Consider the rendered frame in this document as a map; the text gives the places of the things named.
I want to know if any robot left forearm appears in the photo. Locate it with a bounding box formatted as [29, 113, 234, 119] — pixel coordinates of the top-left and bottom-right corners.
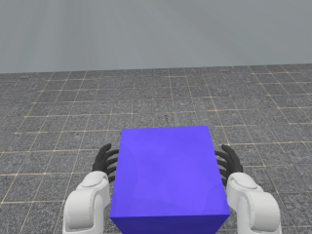
[62, 171, 111, 234]

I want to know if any carton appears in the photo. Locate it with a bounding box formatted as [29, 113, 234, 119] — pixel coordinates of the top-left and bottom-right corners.
[109, 126, 231, 234]

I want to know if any robot right forearm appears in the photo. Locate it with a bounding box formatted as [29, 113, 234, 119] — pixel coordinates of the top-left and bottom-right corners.
[226, 172, 282, 234]

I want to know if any robot left hand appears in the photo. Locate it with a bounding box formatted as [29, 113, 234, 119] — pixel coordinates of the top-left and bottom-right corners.
[92, 143, 119, 183]

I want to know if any robot right hand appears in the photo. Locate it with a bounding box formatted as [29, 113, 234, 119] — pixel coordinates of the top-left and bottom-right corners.
[214, 144, 244, 187]

